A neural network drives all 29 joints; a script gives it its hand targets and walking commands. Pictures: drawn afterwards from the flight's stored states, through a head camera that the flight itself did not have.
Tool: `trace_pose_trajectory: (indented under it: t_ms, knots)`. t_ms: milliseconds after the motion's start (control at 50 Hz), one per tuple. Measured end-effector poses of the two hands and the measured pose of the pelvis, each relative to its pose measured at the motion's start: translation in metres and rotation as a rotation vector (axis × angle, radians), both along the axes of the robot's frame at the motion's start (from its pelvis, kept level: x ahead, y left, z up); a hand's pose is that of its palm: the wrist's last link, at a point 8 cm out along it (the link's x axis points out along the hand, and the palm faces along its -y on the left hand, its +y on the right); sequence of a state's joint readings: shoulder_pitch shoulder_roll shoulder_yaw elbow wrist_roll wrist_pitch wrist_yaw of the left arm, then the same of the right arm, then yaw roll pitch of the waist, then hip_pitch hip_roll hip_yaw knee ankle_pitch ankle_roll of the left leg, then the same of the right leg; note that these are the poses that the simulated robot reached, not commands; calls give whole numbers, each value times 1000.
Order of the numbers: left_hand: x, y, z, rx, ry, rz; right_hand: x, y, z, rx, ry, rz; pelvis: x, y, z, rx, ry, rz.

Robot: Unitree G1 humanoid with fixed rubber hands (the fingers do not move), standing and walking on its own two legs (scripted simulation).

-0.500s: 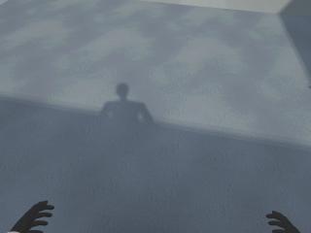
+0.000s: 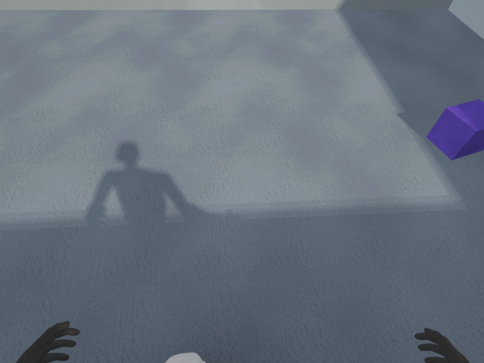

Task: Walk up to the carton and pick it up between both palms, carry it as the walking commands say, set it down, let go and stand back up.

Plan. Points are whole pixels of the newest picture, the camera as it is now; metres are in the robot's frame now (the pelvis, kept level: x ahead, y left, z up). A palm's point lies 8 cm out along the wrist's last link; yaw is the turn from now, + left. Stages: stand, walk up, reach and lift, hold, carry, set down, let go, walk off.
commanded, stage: walk up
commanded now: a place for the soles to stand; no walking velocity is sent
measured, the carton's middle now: (465, 129) +1.45 -1.22 -0.65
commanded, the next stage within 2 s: none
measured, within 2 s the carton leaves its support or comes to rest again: neither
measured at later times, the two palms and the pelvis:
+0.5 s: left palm (142, 230) +0.35 +0.22 -0.06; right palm out of the picture +0.18 -0.41 -0.07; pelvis +0.15 -0.06 -0.01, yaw -14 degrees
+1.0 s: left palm (224, 157) +0.58 +0.08 -0.08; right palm out of the picture +0.25 -0.49 -0.07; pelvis +0.31 -0.14 -0.02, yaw -26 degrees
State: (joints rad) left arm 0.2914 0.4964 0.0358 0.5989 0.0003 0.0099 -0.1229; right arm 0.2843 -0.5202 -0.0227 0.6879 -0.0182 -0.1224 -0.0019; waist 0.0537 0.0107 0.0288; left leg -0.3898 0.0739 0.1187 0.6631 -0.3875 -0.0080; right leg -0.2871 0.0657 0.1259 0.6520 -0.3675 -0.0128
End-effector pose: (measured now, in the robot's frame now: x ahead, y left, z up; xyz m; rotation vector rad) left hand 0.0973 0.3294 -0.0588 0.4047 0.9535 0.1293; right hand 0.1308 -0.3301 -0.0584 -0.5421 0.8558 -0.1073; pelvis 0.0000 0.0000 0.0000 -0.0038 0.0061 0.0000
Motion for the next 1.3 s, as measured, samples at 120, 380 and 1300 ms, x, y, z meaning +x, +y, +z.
trace_pose_trajectory:
  t_ms: [120,380,1300]
  knots:
    - [71,-16,-14,-39,-3,-106,2,-12,9,-27,-9,-94,34,0,-2,31,26,-88]
    - [238,-108,-7,-17,-98,-338,11,-83,-12,-21,1,-306,116,-52,-18,29,1,-224]
    - [570,-282,-19,-15,-45,-577,192,-188,2,-21,16,-573,402,-175,-11,23,23,-514]
